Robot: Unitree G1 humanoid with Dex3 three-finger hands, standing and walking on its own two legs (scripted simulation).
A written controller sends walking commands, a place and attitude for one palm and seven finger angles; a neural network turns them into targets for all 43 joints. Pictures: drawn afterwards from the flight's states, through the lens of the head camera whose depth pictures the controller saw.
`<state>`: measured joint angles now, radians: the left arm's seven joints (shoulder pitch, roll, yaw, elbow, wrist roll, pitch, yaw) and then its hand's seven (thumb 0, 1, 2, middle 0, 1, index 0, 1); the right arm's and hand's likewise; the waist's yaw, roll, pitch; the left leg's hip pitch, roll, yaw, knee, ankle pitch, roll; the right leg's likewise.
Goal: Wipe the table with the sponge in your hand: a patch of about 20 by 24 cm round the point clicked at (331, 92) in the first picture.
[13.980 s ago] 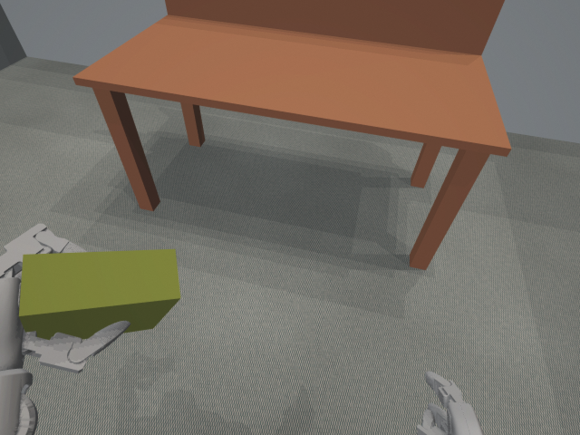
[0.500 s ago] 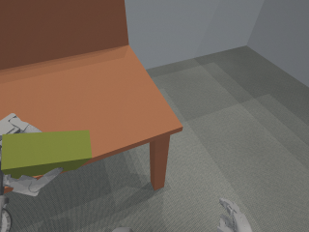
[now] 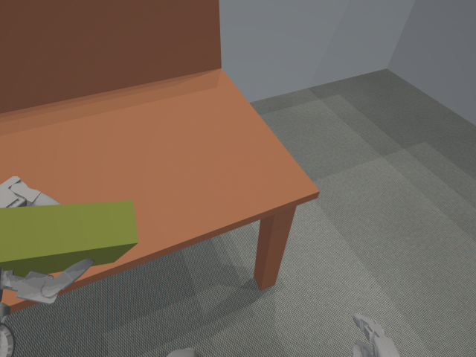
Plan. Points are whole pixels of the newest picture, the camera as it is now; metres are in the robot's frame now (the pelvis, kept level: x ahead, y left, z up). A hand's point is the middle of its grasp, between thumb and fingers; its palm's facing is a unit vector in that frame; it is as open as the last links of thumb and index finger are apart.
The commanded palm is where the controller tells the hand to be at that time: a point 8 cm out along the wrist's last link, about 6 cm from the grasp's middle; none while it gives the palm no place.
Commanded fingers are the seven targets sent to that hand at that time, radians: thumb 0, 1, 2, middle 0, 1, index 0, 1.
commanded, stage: shuffle to correct the standing spot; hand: left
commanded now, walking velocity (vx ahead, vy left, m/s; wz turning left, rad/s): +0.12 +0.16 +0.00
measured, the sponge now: (88, 239) +0.23 +0.21 +0.15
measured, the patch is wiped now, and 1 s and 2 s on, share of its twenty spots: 0.00 0.00 0.00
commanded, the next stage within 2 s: none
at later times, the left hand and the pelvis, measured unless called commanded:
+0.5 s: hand out of the picture +0.23 +0.36 +0.16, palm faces +0.44 -0.80 -0.41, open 9.5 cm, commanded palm +0.17 +0.39 +0.18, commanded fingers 0.00 0.10 1.30 -1.20 -1.60 -1.20 -1.60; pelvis +0.01 +0.11 -0.01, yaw +1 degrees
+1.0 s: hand out of the picture +0.27 +0.37 +0.16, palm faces +0.36 -0.84 -0.41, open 9.5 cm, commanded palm +0.21 +0.42 +0.18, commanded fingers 0.00 0.10 1.30 -1.20 -1.60 -1.20 -1.60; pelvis +0.04 +0.14 +0.00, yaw +0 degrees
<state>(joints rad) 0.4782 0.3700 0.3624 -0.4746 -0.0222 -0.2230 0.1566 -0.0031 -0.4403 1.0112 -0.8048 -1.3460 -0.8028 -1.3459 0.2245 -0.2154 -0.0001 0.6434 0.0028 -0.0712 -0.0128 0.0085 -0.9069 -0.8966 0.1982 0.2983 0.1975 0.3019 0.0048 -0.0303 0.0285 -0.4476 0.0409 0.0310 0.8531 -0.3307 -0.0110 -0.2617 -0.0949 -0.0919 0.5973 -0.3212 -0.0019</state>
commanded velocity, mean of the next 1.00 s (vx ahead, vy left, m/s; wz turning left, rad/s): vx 0.18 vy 0.06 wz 0.00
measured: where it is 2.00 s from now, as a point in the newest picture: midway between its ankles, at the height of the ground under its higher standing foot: outside the picture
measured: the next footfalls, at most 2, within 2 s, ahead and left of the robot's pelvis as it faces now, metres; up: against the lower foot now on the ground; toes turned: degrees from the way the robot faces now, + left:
left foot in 0.08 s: +0.10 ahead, +0.23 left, +0.00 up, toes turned +0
right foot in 0.64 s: +0.06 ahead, +0.03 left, +0.00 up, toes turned -2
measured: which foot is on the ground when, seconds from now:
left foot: up 0.00-0.06, down 0.08-1.00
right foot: down 0.00-0.42, up 0.44-0.62, down 0.64-1.00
